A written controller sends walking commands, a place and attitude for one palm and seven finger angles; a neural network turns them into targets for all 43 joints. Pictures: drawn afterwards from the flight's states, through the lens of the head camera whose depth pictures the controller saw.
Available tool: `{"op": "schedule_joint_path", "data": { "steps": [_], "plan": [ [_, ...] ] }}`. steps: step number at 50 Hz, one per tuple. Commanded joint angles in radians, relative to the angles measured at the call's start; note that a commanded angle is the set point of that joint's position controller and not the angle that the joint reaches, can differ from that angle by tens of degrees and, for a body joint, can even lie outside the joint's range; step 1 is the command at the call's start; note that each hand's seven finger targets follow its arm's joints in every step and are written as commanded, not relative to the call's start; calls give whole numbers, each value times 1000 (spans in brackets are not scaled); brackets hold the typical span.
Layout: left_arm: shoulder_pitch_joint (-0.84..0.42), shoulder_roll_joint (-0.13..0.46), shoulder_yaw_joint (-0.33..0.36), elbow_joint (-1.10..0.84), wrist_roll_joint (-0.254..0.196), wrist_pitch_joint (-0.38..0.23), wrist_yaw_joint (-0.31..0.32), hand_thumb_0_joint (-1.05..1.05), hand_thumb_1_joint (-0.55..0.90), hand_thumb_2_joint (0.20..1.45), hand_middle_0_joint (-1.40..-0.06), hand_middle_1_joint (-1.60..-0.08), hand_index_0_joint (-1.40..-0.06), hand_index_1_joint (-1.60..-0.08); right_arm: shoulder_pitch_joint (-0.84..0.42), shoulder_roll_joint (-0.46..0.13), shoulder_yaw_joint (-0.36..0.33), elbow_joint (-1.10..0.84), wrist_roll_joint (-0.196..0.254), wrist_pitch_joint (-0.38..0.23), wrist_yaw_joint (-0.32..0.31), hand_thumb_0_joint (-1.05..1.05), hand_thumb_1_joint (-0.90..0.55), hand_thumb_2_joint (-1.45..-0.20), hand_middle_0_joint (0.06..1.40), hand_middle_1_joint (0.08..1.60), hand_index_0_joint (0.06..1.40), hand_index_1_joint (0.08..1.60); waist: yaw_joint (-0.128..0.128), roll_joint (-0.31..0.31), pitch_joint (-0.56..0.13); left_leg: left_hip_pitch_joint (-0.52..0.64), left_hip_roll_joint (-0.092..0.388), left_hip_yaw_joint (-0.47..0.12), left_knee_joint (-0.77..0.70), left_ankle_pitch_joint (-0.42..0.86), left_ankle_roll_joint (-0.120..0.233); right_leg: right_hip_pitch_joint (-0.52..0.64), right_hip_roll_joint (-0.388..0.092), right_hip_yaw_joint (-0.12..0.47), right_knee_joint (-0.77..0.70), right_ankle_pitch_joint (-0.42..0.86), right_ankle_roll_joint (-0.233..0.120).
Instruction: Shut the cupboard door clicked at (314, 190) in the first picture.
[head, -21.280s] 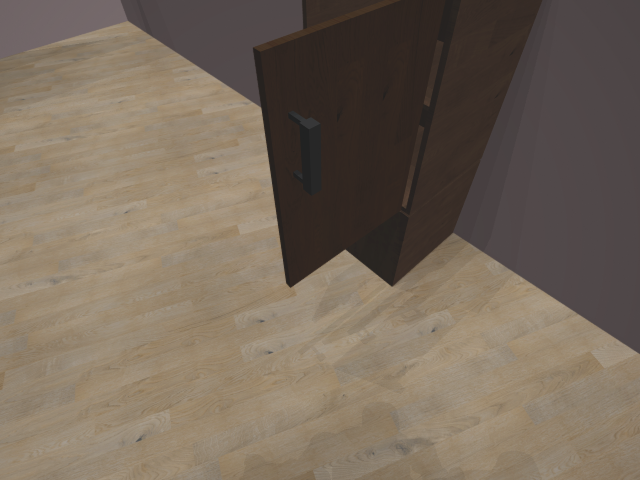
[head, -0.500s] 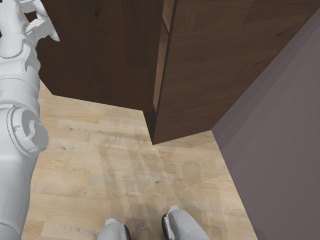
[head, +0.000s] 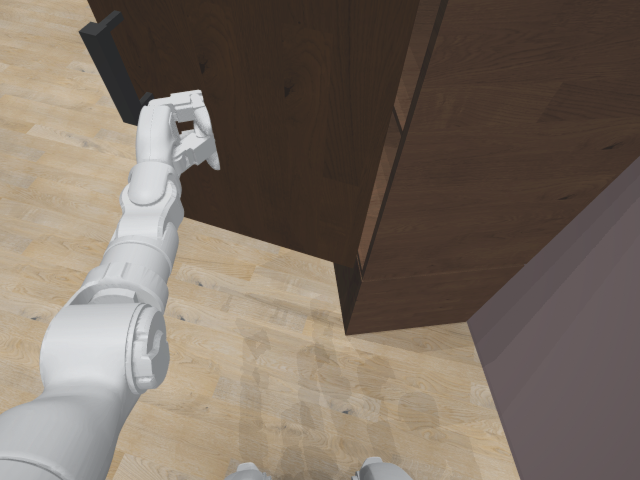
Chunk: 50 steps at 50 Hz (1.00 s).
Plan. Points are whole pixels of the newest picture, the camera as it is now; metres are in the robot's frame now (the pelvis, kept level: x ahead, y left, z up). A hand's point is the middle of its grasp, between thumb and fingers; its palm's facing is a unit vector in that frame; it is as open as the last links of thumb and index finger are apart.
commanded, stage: draw the hand back to the body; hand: left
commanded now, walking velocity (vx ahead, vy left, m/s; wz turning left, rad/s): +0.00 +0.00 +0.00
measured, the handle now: (124, 70) +0.66 +0.23 +0.11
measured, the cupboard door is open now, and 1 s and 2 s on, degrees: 65 65 65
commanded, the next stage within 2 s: step back with the hand held close in 1.64 s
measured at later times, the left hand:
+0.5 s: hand (138, 201) +0.39 +0.16 +0.14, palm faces +0.02 -1.00 -0.04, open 3.1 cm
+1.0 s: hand out of the picture +0.26 +0.23 +0.18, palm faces +0.36 -0.89 -0.29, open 4.2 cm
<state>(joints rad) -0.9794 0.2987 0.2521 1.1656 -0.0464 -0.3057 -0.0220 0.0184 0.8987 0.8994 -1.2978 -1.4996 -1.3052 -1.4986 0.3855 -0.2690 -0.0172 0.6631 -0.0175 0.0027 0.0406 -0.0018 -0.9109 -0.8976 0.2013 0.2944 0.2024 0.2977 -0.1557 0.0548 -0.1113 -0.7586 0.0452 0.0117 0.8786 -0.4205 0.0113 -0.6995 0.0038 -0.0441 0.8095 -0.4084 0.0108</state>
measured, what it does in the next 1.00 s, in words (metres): stands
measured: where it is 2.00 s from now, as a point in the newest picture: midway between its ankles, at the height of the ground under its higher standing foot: outside the picture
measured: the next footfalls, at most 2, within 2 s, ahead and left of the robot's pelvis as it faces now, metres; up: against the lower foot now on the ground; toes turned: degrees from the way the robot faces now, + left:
none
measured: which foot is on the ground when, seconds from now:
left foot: down 0.00-1.00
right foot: down 0.00-1.00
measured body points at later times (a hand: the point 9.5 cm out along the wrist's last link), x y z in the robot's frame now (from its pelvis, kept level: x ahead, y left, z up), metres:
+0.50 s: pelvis +0.00 -0.02 +0.02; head +0.02 -0.03 +0.47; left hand +0.39 +0.21 +0.15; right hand +0.06 -0.29 -0.09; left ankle -0.01 +0.11 -0.70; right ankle -0.02 -0.13 -0.70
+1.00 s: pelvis +0.00 -0.01 +0.05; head -0.02 -0.04 +0.50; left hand +0.23 +0.28 +0.20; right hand +0.20 -0.21 -0.04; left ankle -0.01 +0.11 -0.70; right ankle -0.02 -0.13 -0.70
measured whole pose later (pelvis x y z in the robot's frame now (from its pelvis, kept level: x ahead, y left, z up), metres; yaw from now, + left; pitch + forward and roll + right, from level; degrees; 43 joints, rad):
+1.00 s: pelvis +0.00 -0.01 +0.05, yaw +1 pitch -3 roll +0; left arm 0.13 0.30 0.21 -0.08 -0.07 -0.06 0.08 0.02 0.89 0.90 -0.79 -0.94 -0.80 -0.94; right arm 0.17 -0.21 0.06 0.60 0.03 -0.03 -0.08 0.01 -0.91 -0.90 0.20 0.30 0.21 0.30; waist 0.05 0.07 0.00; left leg -0.13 0.01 0.03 0.42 -0.24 0.00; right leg -0.10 -0.02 -0.04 0.41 -0.26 0.01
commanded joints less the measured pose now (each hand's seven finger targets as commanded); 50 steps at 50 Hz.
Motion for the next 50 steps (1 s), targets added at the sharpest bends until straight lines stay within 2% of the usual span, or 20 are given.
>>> {"op": "schedule_joint_path", "data": {
  "steps": [1, 3, 6, 7, 9, 11, 15, 18, 22, 23, 28, 29, 31, 33, 36, 40, 44, 45, 46, 50],
  "plan": [
    [-568, 241, 74, -166, -10, -62, 38, 0, 900, 900, -1300, -1500, -1300, -1500, 206, -165, -48, -23, -5, -8, -17, 0, -900, -900, 200, 300, 200, 300, -58, -12, -358, 335, -33, -46, -82, 402, 5, 74, 45, -3, -69, 401, -22],
    [-578, 230, 66, -139, -5, -83, 39, 0, 900, 900, -1300, -1500, -1300, -1500, 189, -156, -41, -25, -8, -17, -18, 0, -900, -900, 200, 300, 200, 300, -65, -28, -376, 322, -34, -44, -73, 398, 6, 76, 42, 4, -61, 409, -18],
    [-407, 357, 173, -207, 3, -128, 13, 0, 900, 900, -1300, -1500, -1300, -1500, 178, -159, -42, -69, -8, -14, -21, 0, -900, -900, 200, 300, 200, 300, 24, 1, -515, 342, -42, -25, -76, 466, 6, 207, 38, 18, -38, 495, -26],
    [-353, 348, 169, -252, -1, -136, -4, 0, 900, 900, -1300, -1500, -1300, -1500, 165, -152, -39, -89, -3, -14, -20, 0, -900, -900, 200, 300, 200, 300, 46, 14, -561, 362, -44, -17, -80, 499, 5, 241, 37, 21, -35, 533, -25],
    [-226, 344, 165, -321, -9, -129, -42, 0, 900, 900, -1300, -1500, -1300, -1500, 148, -143, -42, -119, 10, -8, -22, 0, -900, -900, 200, 300, 200, 300, 77, -7, -581, 362, -43, 1, -92, 535, 9, 320, 38, 25, -44, 601, -25],
    [-83, 296, 134, -362, -40, -86, -80, 0, 900, 900, -1300, -1500, -1300, -1500, 129, -139, -44, -145, 28, 1, -27, 0, -900, -900, 200, 300, 200, 300, 86, -48, -525, 347, -44, 17, -119, 517, 18, 375, 42, 22, -76, 622, -23],
    [-43, 224, 87, -543, -143, 0, -140, 0, 900, 900, -1300, -1500, -1300, -1500, 62, -136, -45, -166, 62, -2, -53, 0, -900, -900, 200, 300, 200, 300, 69, -127, -371, 335, -47, 41, -182, 377, 29, 414, 43, 22, -161, 602, -9],
    [-55, 191, 27, -683, -168, 12, -156, 0, 900, 900, -1300, -1500, -1300, -1500, 13, -125, -37, -157, 71, -23, -75, 0, -900, -900, 200, 300, 200, 300, 65, -33, -288, 392, -49, 36, -212, 322, 34, 378, 38, 26, -202, 503, -12],
    [55, 206, 16, -829, -163, 5, -158, 0, 900, 900, -1300, -1500, -1300, -1500, -39, -115, -26, -154, 73, -52, -87, 0, -900, -900, 200, 300, 200, 300, 91, 58, -289, 473, -53, 18, -241, 321, 31, 371, 32, 21, -214, 444, -22],
    [110, 178, -8, -850, -164, 13, -163, 0, 900, 900, -1300, -1500, -1300, -1500, -58, -110, -25, -158, 74, -59, -86, 0, -900, -900, 200, 300, 200, 300, 102, 65, -279, 486, -53, 16, -249, 329, 29, 375, 31, 15, -213, 440, -26],
    [301, 207, 44, -868, -214, 119, -188, 0, 900, 900, -1163, -1350, -1163, -1350, -155, -116, -10, -187, 90, -74, -101, 0, -900, -900, 200, 300, 200, 300, 145, -60, -169, 445, -57, 13, -311, 230, 27, 411, 16, 16, -266, 339, -19],
    [303, 228, -17, -999, -97, 94, -86, 0, 900, 900, -1135, -1320, -1135, -1320, -193, -84, -7, -212, 83, -58, -117, 0, -900, -900, 200, 300, 200, 300, 136, -82, -140, 481, -65, 23, -350, 234, 27, 413, -6, 47, -326, 298, -15],
    [430, 176, -26, -1027, -92, 116, -11, 0, 900, 900, -1080, -1260, -1080, -1260, -224, -86, -4, -219, 79, -51, -131, 0, -900, -900, 200, 300, 200, 300, 143, -123, -90, 490, -55, 15, -380, 209, 25, 425, -8, 37, -354, 236, -14],
    [503, 183, -14, -1100, -72, 134, 28, 0, 900, 900, -1025, -1200, -1025, -1200, -252, -83, 1, -217, 78, -45, -135, 0, -900, -900, 200, 300, 200, 300, 154, -61, -98, 548, -49, 16, -405, 249, 23, 466, -7, 28, -361, 276, -20],
    [550, 188, -17, -1188, -57, 154, 63, 0, 900, 900, -943, -1110, -943, -1110, -273, -80, 8, -215, 74, -44, -140, 0, -900, -900, 200, 300, 200, 300, 152, -47, -78, 594, -44, 16, -443, 254, 21, 496, -4, 24, -395, 267, -22],
    [605, 180, -13, -1340, -37, 160, 96, 0, 900, 900, -832, -990, -832, -990, -296, -65, 22, -215, 60, -66, -139, 0, -900, -900, 200, 300, 200, 300, 160, 40, -86, 675, -43, 11, -481, 314, 14, 538, 1, 10, -415, 318, -29],
    [745, 195, 17, -1434, -30, 169, 110, 0, 900, 900, -723, -870, -723, -870, -312, -63, 29, -210, 50, -79, -134, 0, -900, -900, 200, 300, 200, 300, 175, 16, -61, 697, -42, 5, -513, 346, 11, 570, 6, 1, -442, 336, -28],
    [798, 171, 7, -1449, -31, 172, 110, 0, 900, 900, -695, -840, -695, -840, -317, -58, 29, -210, 47, -81, -132, 0, -900, -900, 200, 300, 200, 300, 176, 36, -49, 701, -40, 7, -516, 359, 9, 580, 5, 1, -443, 344, -29],
    [854, 184, 20, -1450, -32, 176, 110, 0, 900, 900, -668, -810, -668, -810, -315, -64, 28, -208, 44, -81, -130, 0, -900, -900, 200, 300, 200, 300, 182, 0, -37, 689, -42, 4, -521, 363, 11, 598, 3, 0, -450, 346, -29],
    [999, 184, 64, -1515, -34, 186, 110, 0, 900, 900, -558, -690, -558, -690, -328, -54, 27, -208, 40, -79, -125, 0, -900, -900, 200, 300, 200, 300, 191, -20, -3, 691, -40, 9, -529, 385, 9, 604, 2, -5, -457, 370, -22]
  ]
}}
